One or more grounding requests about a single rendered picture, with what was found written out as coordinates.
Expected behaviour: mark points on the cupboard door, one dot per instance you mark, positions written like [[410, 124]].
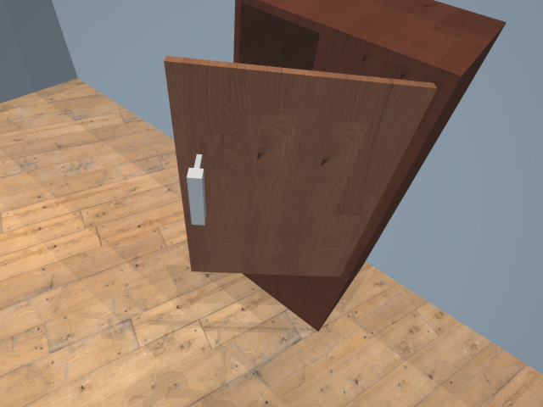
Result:
[[295, 161]]

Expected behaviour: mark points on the handle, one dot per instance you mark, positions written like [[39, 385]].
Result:
[[196, 192]]

